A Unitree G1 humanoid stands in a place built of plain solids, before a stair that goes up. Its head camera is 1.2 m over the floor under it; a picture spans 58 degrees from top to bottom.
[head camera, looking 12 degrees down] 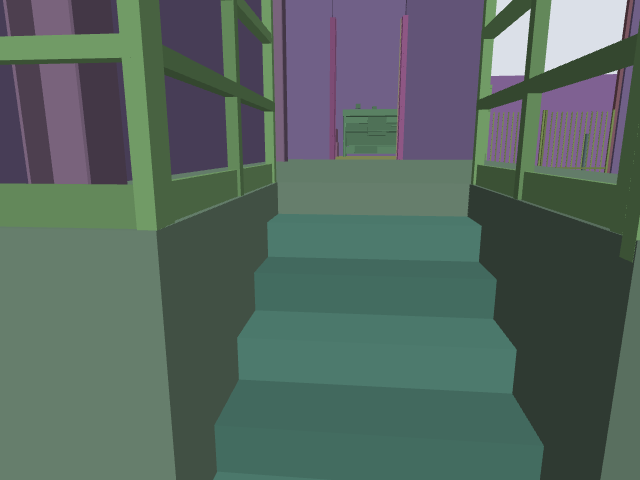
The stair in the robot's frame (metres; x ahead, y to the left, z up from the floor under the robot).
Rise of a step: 0.17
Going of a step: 0.28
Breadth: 1.02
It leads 6 degrees to the right of straight ahead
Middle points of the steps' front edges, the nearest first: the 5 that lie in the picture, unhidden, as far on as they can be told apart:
1.17 -0.16 0.34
1.45 -0.19 0.51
1.73 -0.22 0.68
2.01 -0.24 0.85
2.29 -0.27 1.02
